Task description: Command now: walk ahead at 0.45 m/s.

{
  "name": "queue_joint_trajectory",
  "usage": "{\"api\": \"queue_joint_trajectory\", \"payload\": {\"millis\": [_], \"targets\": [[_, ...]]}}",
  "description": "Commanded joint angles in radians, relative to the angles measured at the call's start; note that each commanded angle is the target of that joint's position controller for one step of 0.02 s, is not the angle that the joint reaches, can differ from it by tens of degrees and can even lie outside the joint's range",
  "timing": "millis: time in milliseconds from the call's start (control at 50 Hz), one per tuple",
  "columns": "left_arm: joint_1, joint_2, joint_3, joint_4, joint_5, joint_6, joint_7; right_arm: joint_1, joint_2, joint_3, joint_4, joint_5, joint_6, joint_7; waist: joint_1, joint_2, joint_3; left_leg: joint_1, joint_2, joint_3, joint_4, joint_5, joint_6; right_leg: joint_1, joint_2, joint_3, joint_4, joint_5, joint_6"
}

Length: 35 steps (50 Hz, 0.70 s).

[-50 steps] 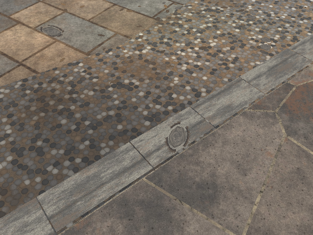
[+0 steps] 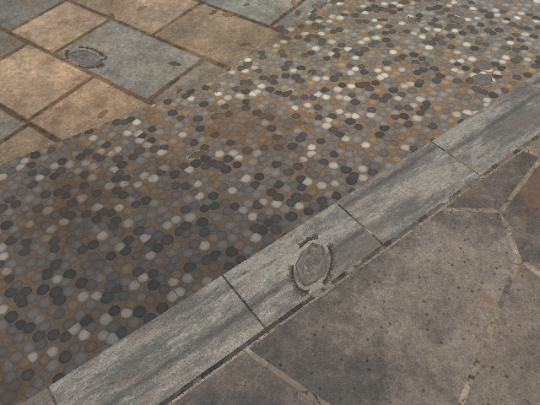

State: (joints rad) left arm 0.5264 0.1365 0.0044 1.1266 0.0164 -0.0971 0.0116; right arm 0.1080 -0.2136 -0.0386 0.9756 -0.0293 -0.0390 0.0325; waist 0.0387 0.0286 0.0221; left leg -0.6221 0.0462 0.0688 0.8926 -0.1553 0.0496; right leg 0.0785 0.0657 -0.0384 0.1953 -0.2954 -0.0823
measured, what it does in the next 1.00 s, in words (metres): walks ahead: left foot, then right foot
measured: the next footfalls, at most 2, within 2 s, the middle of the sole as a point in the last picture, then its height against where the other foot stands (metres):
left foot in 0.16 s outside the picture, level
right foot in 0.72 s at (335, 367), level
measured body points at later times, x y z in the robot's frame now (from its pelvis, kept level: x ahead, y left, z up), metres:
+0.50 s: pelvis +0.28 +0.03 +0.00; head +0.30 +0.03 +0.45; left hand +0.41 +0.26 -0.13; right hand +0.21 -0.20 -0.14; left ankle +0.23 +0.07 -0.74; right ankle +0.42 -0.13 -0.68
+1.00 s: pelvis +0.57 -0.02 +0.01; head +0.59 -0.03 +0.45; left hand +0.52 +0.22 -0.14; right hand +0.67 -0.26 -0.14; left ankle +0.64 +0.14 -0.67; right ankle +0.54 -0.08 -0.74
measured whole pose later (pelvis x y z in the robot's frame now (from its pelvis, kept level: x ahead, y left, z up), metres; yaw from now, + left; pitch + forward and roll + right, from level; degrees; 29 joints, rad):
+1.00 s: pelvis +0.57 -0.02 +0.01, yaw +0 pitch +0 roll -1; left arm 0.42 0.18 0.05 1.07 0.01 -0.10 0.00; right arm 0.17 -0.21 -0.05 0.94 -0.04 -0.04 0.02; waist 0.02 0.04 0.03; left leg -0.60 0.11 0.00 0.99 -0.16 0.04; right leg -0.07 0.09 -0.10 0.25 -0.18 -0.11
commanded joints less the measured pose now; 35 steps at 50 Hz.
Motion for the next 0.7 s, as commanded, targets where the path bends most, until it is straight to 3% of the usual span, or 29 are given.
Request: {"api": "queue_joint_trajectory", "payload": {"millis": [20, 80, 120, 140, 160, 180, 200, 220, 240, 260, 300, 360, 440, 500, 600, 660, 680, 700], "targets": [[0.059, 0.122, 0.011, -0.016, 0.0, -0.011, 0.009, -0.164, 0.0, 0.015, -0.103, 0.011, -0.007, 0.001, 0.006, -0.131, 0.132, -0.006, -0.046, 0.071, -0.19, 0.065, 0.004, -0.092, -0.221, 0.091, -0.048, 0.648, -0.075], [0.04, 0.153, 0.016, -0.013, 0.001, -0.017, 0.013, -0.137, -0.035, 0.007, -0.114, 0.014, -0.008, -0.011, -0.03, -0.143, 0.101, 0.14, -0.084, 0.084, -0.288, 0.065, 0.056, -0.053, -0.253, 0.071, 0.019, 0.898, -0.068], [0.008, 0.177, 0.024, -0.018, 0.002, -0.017, 0.016, 0.037, -0.079, -0.016, -0.066, 0.015, -0.019, -0.025, -0.111, -0.142, 0.002, 0.314, -0.125, 0.072, -0.314, 0.027, 0.095, -0.006, -0.26, 0.053, 0.226, 1.103, -0.054], [-0.016, 0.187, 0.028, -0.023, -0.002, -0.011, 0.015, 0.189, -0.097, -0.03, -0.014, 0.013, -0.027, -0.032, -0.176, -0.129, -0.072, 0.477, -0.129, 0.064, -0.384, 0.06, 0.115, -0.033, -0.246, 0.038, 0.405, 1.064, -0.044], [-0.019, 0.174, 0.024, -0.036, -0.006, -0.009, 0.01, 0.329, -0.143, -0.049, 0.023, -0.005, -0.033, -0.042, -0.226, -0.092, -0.147, 0.689, -0.02, -0.05, -0.413, -0.021, 0.146, -0.186, -0.212, 0.024, 0.639, 0.813, -0.038], [0.044, 0.072, 0.007, -0.062, -0.014, -0.005, 0.001, 0.412, -0.233, -0.069, 0.028, -0.027, -0.034, -0.043, -0.185, 0.089, -0.257, 0.895, 0.272, -0.458, -0.451, -0.152, 0.231, -0.441, -0.08, -0.024, 1.01, 0.107, -0.018], [0.083, 0.106, 0.026, -0.058, -0.021, 0.002, -0.008, 0.357, -0.227, -0.072, 0.026, 0.0, -0.021, -0.029, -0.146, 0.131, -0.285, 0.918, 0.361, -0.828, -0.632, -0.275, 0.334, -0.649, 0.019, 0.074, 1.221, -0.204, -0.018], [-0.029, 0.148, 0.037, -0.09, -0.004, 0.007, -0.006, 0.226, -0.169, -0.059, 0.005, 0.021, -0.021, -0.025, -0.098, 0.039, -0.103, 0.765, 0.322, -0.685, -0.677, -0.393, 0.291, -0.728, -0.068, 0.101, 1.214, -0.1, -0.032], [-0.111, 0.148, 0.039, -0.114, 0.004, 0.002, -0.012, 0.152, -0.1, -0.041, -0.011, 0.025, -0.03, -0.02, -0.085, -0.014, -0.005, 0.611, 0.281, -0.556, -0.717, -0.32, 0.259, -0.71, -0.102, 0.093, 1.155, -0.019, -0.033], [-0.128, 0.126, 0.04, -0.114, 0.005, 0.004, -0.014, 0.13, -0.062, -0.03, -0.005, 0.017, -0.041, -0.02, -0.047, -0.046, 0.04, 0.51, 0.236, -0.457, -0.739, -0.195, 0.225, -0.658, -0.131, 0.094, 1.096, 0.016, -0.029], [-0.098, 0.085, 0.037, -0.107, 0.022, 0.029, -0.024, 0.168, -0.024, -0.013, 0.027, 0.015, -0.06, -0.029, 0.0, -0.027, 0.041, 0.413, 0.175, -0.315, -0.753, -0.013, 0.186, -0.56, -0.158, 0.091, 1.01, 0.025, -0.006], [-0.161, 0.086, 0.042, -0.136, 0.024, 0.052, -0.033, 0.248, -0.062, -0.015, 0.054, 0.016, -0.077, -0.034, 0.008, -0.002, 0.057, 0.416, 0.144, -0.221, -0.77, 0.128, 0.18, -0.615, -0.169, 0.051, 0.928, 0.07, 0.02], [-0.365, 0.104, 0.043, -0.21, 0.016, 0.058, -0.041, 0.331, -0.07, -0.008, 0.064, 0.019, -0.072, -0.034, -0.037, 0.008, 0.09, 0.486, 0.112, -0.156, -0.79, 0.247, 0.15, -0.74, -0.18, 0.003, 0.743, 0.216, 0.049], [-0.481, 0.087, 0.033, -0.25, 0.006, 0.054, -0.044, 0.389, -0.064, -0.002, 0.074, 0.02, -0.072, -0.037, -0.071, 0.023, 0.088, 0.54, 0.095, -0.115, -0.772, 0.364, 0.123, -0.719, -0.151, -0.034, 0.569, 0.295, 0.055], [-0.596, 0.097, 0.03, -0.296, 0.003, 0.044, -0.04, 0.461, -0.076, 0.0, 0.1, 0.007, -0.067, -0.05, -0.102, 0.04, 0.091, 0.721, 0.141, -0.109, -0.714, 0.513, 0.134, -0.723, -0.108, -0.059, 0.415, 0.271, 0.02], [-0.512, 0.124, 0.043, -0.284, 0.004, 0.031, -0.03, 0.418, -0.099, -0.006, 0.097, 0.001, -0.066, -0.059, -0.041, 0.056, 0.047, 0.769, 0.163, -0.086, -0.576, 0.812, 0.123, -0.574, -0.052, -0.074, 0.354, 0.15, -0.031], [-0.405, 0.143, 0.054, -0.251, 0.004, 0.025, -0.022, 0.406, -0.11, -0.01, 0.097, -0.001, -0.064, -0.059, 0.003, 0.06, -0.007, 0.771, 0.157, -0.078, -0.457, 0.902, 0.113, -0.459, -0.022, -0.08, 0.327, 0.125, -0.052], [-0.24, 0.164, 0.068, -0.197, 0.011, 0.015, -0.013, 0.382, -0.113, -0.01, 0.092, 0.006, -0.06, -0.056, 0.076, 0.04, -0.087, 0.706, 0.128, -0.052, -0.273, 0.848, 0.097, -0.256, -0.019, -0.076, 0.255, 0.183, -0.077]]}}
Over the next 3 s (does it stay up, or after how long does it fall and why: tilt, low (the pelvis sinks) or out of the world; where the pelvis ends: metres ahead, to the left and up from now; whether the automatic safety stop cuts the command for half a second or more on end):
stays up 1.64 -0.20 -0.01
